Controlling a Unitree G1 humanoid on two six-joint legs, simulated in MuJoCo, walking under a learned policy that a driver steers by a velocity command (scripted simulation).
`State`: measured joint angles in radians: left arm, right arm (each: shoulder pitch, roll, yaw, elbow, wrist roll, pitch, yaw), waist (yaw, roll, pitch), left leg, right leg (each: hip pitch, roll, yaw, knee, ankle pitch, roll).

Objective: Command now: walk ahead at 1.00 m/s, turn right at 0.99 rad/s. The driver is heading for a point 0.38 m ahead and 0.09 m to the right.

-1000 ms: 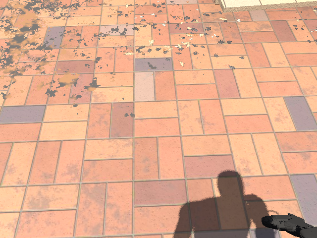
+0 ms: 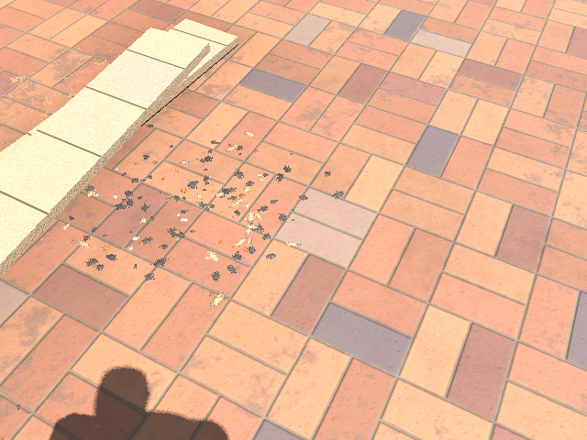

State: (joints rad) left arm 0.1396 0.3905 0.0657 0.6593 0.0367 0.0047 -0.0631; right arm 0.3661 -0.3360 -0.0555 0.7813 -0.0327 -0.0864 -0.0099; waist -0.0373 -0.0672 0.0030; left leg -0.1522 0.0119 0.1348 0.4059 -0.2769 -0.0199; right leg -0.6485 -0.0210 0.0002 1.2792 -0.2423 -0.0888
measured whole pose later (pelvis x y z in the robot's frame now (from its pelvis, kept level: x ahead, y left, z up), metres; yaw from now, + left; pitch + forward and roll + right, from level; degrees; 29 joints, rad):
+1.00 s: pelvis +0.53 -0.03 +0.00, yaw -23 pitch -1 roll +0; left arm 0.22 0.23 0.01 0.93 0.02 0.04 0.02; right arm 0.22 -0.22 -0.01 0.85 -0.01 0.03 -0.01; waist -0.01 0.00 0.03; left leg -0.34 -0.03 0.07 0.45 -0.11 0.05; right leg -0.20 0.02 0.05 0.52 -0.30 -0.03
